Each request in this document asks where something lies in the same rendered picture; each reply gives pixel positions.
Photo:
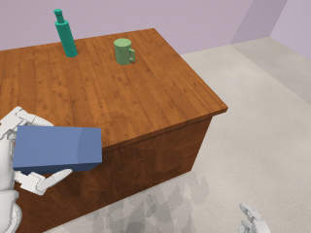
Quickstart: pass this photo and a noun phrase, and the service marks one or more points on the left robot hand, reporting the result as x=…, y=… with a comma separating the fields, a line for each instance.
x=34, y=182

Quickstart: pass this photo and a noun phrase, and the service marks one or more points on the robot left forearm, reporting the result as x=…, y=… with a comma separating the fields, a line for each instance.
x=10, y=212

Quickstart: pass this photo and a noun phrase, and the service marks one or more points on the right robot hand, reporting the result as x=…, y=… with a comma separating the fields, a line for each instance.
x=257, y=226

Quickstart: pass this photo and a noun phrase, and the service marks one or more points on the sponge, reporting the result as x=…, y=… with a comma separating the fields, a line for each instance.
x=50, y=149

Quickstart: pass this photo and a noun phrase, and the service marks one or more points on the table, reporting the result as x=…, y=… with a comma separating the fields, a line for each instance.
x=153, y=113

